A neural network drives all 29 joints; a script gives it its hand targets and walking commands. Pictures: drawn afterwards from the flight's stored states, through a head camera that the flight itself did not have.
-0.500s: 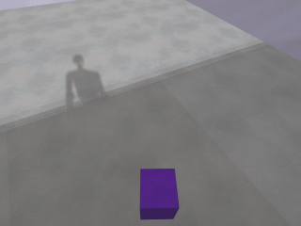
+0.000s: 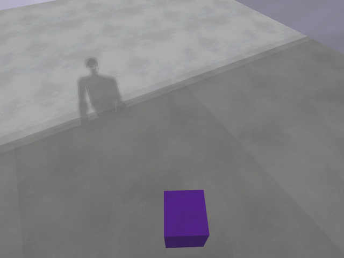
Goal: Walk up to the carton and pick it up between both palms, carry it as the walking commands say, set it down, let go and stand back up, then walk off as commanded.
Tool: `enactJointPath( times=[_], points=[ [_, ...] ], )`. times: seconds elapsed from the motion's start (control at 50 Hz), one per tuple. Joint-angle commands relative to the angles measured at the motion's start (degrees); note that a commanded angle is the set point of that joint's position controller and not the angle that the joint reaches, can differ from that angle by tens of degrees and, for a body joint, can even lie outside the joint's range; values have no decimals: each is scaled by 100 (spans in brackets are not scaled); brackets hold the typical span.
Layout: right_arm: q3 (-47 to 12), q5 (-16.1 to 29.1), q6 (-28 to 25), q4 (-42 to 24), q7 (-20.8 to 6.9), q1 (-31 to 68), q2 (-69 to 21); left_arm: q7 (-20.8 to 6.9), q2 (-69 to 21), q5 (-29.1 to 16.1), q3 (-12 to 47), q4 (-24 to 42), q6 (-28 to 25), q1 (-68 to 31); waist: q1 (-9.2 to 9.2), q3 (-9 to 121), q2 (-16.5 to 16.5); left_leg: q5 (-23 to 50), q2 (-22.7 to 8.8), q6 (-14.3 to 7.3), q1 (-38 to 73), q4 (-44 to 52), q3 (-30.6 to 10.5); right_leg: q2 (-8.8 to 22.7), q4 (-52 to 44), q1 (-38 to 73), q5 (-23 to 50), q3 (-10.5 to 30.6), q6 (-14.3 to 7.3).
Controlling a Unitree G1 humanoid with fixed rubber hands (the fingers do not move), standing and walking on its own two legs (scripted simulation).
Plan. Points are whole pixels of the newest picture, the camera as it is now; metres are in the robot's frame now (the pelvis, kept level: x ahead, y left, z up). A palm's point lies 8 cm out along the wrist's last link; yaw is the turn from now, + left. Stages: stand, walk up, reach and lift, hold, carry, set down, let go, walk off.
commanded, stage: walk up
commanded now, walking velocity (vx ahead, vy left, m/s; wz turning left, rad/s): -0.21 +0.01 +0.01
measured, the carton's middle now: (184, 219) +0.40 -0.04 -0.65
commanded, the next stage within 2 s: stand in 1.18 s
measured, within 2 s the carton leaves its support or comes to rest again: neither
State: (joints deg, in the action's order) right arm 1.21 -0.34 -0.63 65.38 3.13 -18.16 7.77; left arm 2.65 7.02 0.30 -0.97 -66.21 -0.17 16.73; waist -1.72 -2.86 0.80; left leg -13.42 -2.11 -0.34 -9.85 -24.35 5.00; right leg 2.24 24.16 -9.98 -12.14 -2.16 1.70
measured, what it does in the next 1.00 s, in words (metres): steps on the spot: left foot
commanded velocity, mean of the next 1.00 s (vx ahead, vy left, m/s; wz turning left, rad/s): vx -0.05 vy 0.03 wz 0.02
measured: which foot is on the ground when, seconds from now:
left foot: down 0.00-0.26, up 0.28-0.62, down 0.64-1.00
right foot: down 0.00-1.00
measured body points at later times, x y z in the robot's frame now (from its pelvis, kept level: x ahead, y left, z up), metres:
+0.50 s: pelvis -0.09 -0.05 +0.00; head -0.08 -0.09 +0.45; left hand -0.09 +0.20 -0.13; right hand -0.02 -0.32 -0.16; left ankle -0.13 +0.10 -0.67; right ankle -0.05 -0.17 -0.74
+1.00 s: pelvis -0.09 -0.02 +0.00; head -0.08 -0.02 +0.45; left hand -0.09 +0.22 -0.16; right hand -0.11 -0.24 -0.16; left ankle -0.13 +0.09 -0.74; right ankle -0.05 -0.17 -0.74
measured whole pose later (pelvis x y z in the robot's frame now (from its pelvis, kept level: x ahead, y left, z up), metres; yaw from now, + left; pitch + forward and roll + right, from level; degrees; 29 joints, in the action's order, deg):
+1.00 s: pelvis -0.09 -0.02 +0.00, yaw +1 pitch -2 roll -1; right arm -0.1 -0.6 -1.3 64.0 1.9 -19.5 8.8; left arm 1.1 9.8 0.6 -0.8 -64.9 -0.5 15.5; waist 0.2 -1.7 0.7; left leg -16.4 -0.4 -0.6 -4.2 -22.2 1.7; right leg 3.7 20.4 -10.7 -7.8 -3.2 2.6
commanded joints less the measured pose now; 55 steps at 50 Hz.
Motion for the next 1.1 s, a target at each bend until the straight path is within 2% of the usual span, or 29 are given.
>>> enactJointPath(
  times=[0.0, 0.02, 0.04, 0.06, 0.08, 0.1, 0.14, 0.2, 0.22, 0.24, 0.26, 0.28, 0.3, 0.32, 0.34, 0.36, 0.38, 0.46, 0.48, 0.54, 0.58, 0.6, 0.62, 0.64, 0.66, 0.72, 0.8, 0.9, 1.08],
  points=[
    [275, 111, 50, -353, 136, -645, 1047, 97, 964, 5, -187, 407, 59, 416, 9, 679, 3, 3864, -785, -334, 180, -958, -316, 355, 1254, -426, 3287, -199, -219],
    [315, 117, 105, -475, 127, -695, 1086, 82, 874, 32, -194, 540, 105, 375, 12, 858, 195, 3866, -934, -491, 261, -1039, -466, 280, 1546, -766, 2584, -307, -229],
    [336, 78, 147, -600, 113, -664, 1120, 63, 746, 58, -217, 645, 171, 301, 29, 844, 547, 3842, -1335, -694, 99, -716, -827, 123, 1993, -957, 1283, -441, -144],
    [319, 26, 200, -697, 90, -509, 1127, 40, 609, 71, -267, 779, 247, 178, 60, 584, 1142, 3942, -1833, -917, -217, -222, -1259, -63, 2597, -1318, -1258, -403, -56],
    [376, -11, 248, -823, 77, -320, 1237, 15, 559, 80, -293, 975, 333, 131, 49, 365, 1457, 3491, -2177, -1094, -701, 165, -1517, -2, 3269, -1420, -2014, -191, -28],
    [402, -27, 266, -891, 86, -74, 1255, 3, 557, 88, -319, 1037, 386, 147, 133, 214, 1315, 2999, -2172, -1068, -1134, 335, -1555, 36, 3588, -1311, -2068, 33, -51],
    [467, -15, 326, -1078, 72, 569, 1358, -19, 615, 83, -314, 1054, 390, 325, 358, 271, 952, 2269, -1862, -791, -1553, 280, -1207, 27, 3324, -902, -1887, 111, -108],
    [557, -34, 408, -1067, 1, 786, 1441, -18, 639, 108, -247, 989, 297, 687, 558, 277, 786, 1251, -1413, -506, -1560, -212, -929, -109, 1358, -142, -878, -252, -111],
    [540, -34, 436, -1051, -34, 737, 1348, 6, 746, 130, -239, 973, 248, 840, 642, 205, 665, 854, -1151, -379, -1670, -659, -738, 17, 599, 152, -487, -286, -118],
    [456, -23, 470, -1038, -73, 402, 957, 27, 1059, 150, -269, 1065, 172, 737, 594, -24, -520, -224, -435, -168, -1970, -1690, -270, 799, -440, 97, -213, 540, -190],
    [366, -103, 511, -1101, -100, 9, 554, 24, 1528, 216, -358, 1201, 48, 638, 416, 93, -1506, -1808, 121, 170, -2406, -3212, -253, 2226, -925, -253, 55, 2401, -400],
    [348, -155, 570, -1211, -94, 120, 681, 9, 1791, 265, -367, 1206, 39, 438, 323, 46, -1420, -1876, 148, 154, -2068, -3770, -740, 2470, -1567, -1355, -1039, 2829, -707],
    [388, -146, 548, -1334, -139, 409, 955, 28, 1813, 240, -389, 1341, 51, 71, 312, -138, -1241, -1551, 61, 236, -2269, -4189, -833, 2395, -1569, -1321, -1145, 2622, -1073],
    [347, -143, 517, -1227, -193, 534, 1061, -12, 1606, 276, -336, 1308, 64, -201, 290, -11, -1511, -1116, -10, 157, -1826, -4021, -884, 1883, -1674, -1645, -2348, 2072, -994],
    [435, -200, 506, -1101, -268, 353, 1167, -6, 1507, 244, -331, 1374, 45, -578, 89, -137, -1355, -688, 94, 222, -1708, -4308, -618, 1519, -1508, -1633, -2272, 1500, -834],
    [491, -212, 513, -1085, -314, 445, 1227, 16, 1433, 209, -300, 1294, 26, -294, 107, -137, -696, -496, 143, 281, -1970, -4408, -642, 1495, -1371, -1247, -1910, 1586, -773],
    [481, -199, 490, -1062, -333, 495, 1195, 32, 1359, 167, -272, 1177, -10, -68, 162, -75, -409, -489, 112, 289, -2076, -4289, -654, 1472, -1281, -883, -1572, 1480, -737],
    [326, -149, 456, -1084, -333, 592, 906, 19, 1267, 175, -292, 890, -78, 456, 395, 65, -877, -608, 170, 295, -2144, -3032, -632, 1362, -1238, 71, -1037, 1231, -783],
    [217, -122, 388, -1048, -307, 574, 751, -24, 1186, 185, -272, 875, -84, 250, 372, 96, -1227, -738, 213, 257, -1645, -2354, -505, 1149, -1295, -194, -1104, 906, -817],
    [89, -52, 251, -935, -233, 387, 638, -90, 1241, 204, -265, 657, -19, 277, 399, 179, -1295, -1023, 284, 236, -629, -731, -306, 1082, -1320, -231, -776, 791, -918],
    [64, -19, 150, -747, -185, 57, 593, -116, 1273, 143, -271, 509, 17, 278, 205, 207, -859, -282, 266, 202, 80, 488, -185, 1041, -1045, -291, -578, 784, -800],
    [70, 17, 97, -580, -141, -172, 618, -144, 1127, 111, -239, 494, -2, 330, 111, 264, -541, 24, 71, 120, 421, 653, -243, 943, -908, -425, -476, 716, -669],
    [60, -16, 11, -529, -116, -314, 777, -167, 927, 90, -159, 443, -24, 313, 84, 281, -285, 192, -411, 46, 704, 847, -748, 702, -553, -602, -467, 548, -507],
    [60, -56, -36, -464, -111, -362, 1041, -191, 666, 64, -39, 476, -51, 288, 130, 288, 331, 68, -1008, -2, 638, 1108, -1552, 392, -126, -825, -399, 428, -344],
    [90, -48, -36, -535, -148, 75, 1094, -202, 652, 25, -45, 583, -27, 53, 183, -369, 1068, -497, -1071, -259, -276, 1392, -1587, 96, -319, -732, -313, -30, -87],
    [14, -17, -67, -481, -151, 206, 891, -203, 799, 51, -81, 440, -54, 224, 303, -177, 656, 160, -684, -270, -268, 1052, -1171, 182, -426, 52, 250, 103, -101],
    [-17, -44, -96, -390, -117, -103, 750, -182, 789, 54, -61, 336, -42, 220, 311, -262, 375, -111, -577, -222, -472, 1077, -1113, 286, -401, 253, 496, 217, -102],
    [-39, -32, -106, -274, -103, -390, 642, -145, 745, 37, -48, 213, -58, 246, 273, -170, 51, 323, -451, -146, -320, 866, -975, 394, -480, 394, 960, 286, -90],
    [-48, -16, -105, -142, -85, -579, 599, -109, 726, 34, -48, 92, -63, 201, 201, -159, 58, 704, -405, -108, -115, 795, -886, 432, -459, 361, 1340, 300, -113]
  ],
)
